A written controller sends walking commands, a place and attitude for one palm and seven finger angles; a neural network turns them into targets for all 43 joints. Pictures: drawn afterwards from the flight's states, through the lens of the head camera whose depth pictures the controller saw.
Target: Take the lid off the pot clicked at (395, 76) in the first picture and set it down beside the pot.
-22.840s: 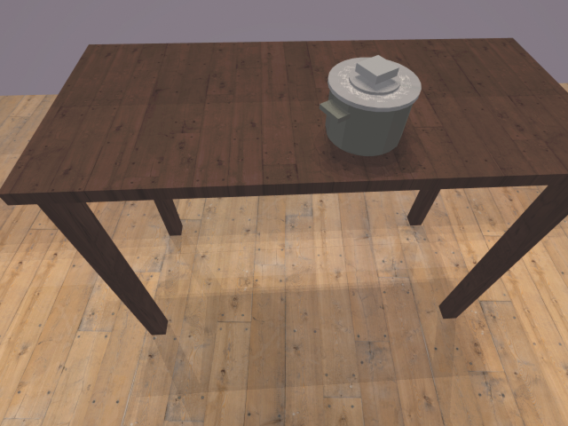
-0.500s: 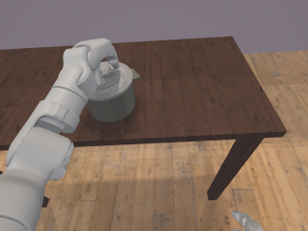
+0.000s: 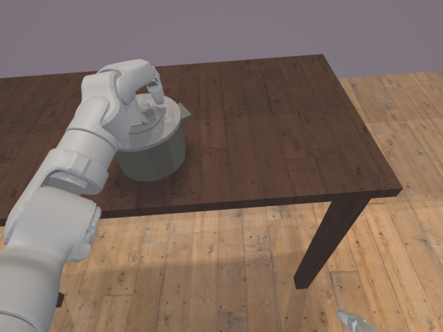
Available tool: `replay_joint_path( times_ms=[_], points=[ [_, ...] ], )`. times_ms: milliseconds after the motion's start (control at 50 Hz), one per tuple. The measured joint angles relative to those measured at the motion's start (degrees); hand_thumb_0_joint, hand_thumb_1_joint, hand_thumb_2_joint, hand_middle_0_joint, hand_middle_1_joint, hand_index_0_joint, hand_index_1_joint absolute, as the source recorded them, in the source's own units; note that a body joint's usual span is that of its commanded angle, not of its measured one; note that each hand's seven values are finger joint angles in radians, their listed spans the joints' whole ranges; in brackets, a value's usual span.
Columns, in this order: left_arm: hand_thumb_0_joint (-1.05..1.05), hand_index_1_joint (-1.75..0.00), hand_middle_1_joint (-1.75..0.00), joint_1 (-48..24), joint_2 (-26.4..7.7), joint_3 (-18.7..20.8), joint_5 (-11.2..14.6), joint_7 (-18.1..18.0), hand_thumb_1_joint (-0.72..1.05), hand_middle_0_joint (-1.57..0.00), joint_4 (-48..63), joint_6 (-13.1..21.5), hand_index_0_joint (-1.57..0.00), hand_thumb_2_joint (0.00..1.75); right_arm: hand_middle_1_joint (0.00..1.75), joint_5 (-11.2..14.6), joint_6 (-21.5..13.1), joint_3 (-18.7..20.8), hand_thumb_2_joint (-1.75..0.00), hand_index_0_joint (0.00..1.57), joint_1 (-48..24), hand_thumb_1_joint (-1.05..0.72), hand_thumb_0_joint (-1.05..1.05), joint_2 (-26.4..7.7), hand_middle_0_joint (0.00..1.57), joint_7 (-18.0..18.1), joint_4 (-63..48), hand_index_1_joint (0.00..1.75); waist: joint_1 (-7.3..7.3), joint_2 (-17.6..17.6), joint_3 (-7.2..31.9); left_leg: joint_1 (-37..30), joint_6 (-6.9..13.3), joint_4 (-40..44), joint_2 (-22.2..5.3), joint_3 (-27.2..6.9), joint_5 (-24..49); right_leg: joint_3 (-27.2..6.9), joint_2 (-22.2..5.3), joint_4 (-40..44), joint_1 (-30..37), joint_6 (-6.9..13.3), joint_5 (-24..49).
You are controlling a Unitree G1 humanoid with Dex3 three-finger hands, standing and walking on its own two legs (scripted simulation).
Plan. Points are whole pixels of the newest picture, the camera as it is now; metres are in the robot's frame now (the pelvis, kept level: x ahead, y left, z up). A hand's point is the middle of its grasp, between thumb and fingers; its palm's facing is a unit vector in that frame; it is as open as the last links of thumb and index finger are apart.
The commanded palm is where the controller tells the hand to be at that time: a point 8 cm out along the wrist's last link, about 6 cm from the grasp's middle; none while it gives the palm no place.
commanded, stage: close the fingers and squeeze the knob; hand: left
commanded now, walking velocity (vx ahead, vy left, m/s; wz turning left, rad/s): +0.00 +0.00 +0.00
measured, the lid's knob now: (135, 109) +0.49 +0.16 +0.15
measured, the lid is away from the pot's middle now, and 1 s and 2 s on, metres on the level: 0.00 0.00 0.00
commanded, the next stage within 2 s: lift the lid straight up in 0.78 s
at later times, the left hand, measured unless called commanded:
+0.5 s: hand (134, 110) +0.46 +0.15 +0.18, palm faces -0.33 -0.12 -0.94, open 7.2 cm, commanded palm +0.44 +0.17 +0.24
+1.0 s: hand (136, 112) +0.45 +0.15 +0.18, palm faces -0.33 -0.11 -0.94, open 6.4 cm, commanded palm +0.44 +0.16 +0.25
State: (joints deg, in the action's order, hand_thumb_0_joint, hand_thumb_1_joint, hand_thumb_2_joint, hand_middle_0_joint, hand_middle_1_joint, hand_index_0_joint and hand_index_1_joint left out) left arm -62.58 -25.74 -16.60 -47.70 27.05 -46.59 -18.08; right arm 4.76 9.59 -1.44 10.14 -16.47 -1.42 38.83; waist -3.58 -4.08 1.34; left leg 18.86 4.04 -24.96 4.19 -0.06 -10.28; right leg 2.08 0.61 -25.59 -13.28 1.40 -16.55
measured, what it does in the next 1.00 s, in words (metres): stands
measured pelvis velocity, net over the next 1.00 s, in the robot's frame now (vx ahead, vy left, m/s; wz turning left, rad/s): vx -0.01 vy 0.00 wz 0.00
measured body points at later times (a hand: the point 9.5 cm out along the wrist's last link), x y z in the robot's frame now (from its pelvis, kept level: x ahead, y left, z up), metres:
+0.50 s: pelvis +0.00 +0.00 +0.00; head +0.03 -0.02 +0.45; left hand +0.47 +0.15 +0.23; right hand +0.13 -0.25 -0.13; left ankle +0.02 +0.08 -0.74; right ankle -0.04 -0.10 -0.74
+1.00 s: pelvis -0.01 +0.00 +0.00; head +0.02 -0.02 +0.45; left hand +0.47 +0.15 +0.23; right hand +0.12 -0.25 -0.13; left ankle +0.02 +0.08 -0.74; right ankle -0.04 -0.10 -0.74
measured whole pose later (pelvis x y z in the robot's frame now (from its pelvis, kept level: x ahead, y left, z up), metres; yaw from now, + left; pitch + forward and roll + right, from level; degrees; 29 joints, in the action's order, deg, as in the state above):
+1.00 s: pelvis -0.01 +0.00 +0.00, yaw +0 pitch +4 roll +0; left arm -61.5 -25.7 -17.5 -47.7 27.7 -43.9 -18.8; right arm 4.8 9.5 -1.2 9.4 -16.4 -1.1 38.7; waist -3.6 -4.1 0.7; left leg 18.8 4.2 -25.0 4.3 -0.2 -9.8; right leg 2.2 0.6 -25.5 -13.1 1.3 -16.1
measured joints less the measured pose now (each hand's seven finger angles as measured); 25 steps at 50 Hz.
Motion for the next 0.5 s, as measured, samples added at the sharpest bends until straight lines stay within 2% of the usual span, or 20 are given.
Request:
replay_joint_path(
  times_ms=[240,380,500],
  points=[
    [-0.03,-0.97,-0.89,1.30,-0.73,0.51,-0.38,0.14,0.11,-0.55,2.35,0.02,-0.67,0.94,0.29,0.23,0.25,0.02,-0.90,0.20,-1.39,-0.91,0.01,-0.27,0.20,0.02,-1.22,0.30,0.08,0.19,-0.18,0.38,-0.16,-0.43,-0.23,-0.09,-0.03,0.07,0.24,-0.10,-0.24,0.16,0.13],
    [-0.03,-0.99,-0.89,-0.26,-0.61,0.20,0.15,0.29,0.13,-0.53,0.17,-0.28,-0.71,0.94,0.29,0.55,0.61,-0.55,-0.90,0.20,-2.24,-0.91,0.01,0.22,0.20,0.44,-0.94,0.30,0.07,0.55,-0.39,0.53,-0.18,-0.57,-0.33,-0.12,0.03,0.10,0.35,-0.18,-0.36,0.19,0.24],
    [-0.04,-1.00,-0.89,-0.40,-0.44,0.02,-0.39,0.41,0.14,-0.52,-0.02,-0.20,-0.75,0.94,0.29,0.39,0.62,-0.49,-0.90,0.20,-1.75,-0.91,0.01,0.30,0.20,0.45,-0.83,0.30,-0.02,0.32,-0.24,0.89,-0.15,-0.68,-0.26,-0.18,0.11,0.17,0.28,-0.29,-0.69,0.15,0.27]
  ],
)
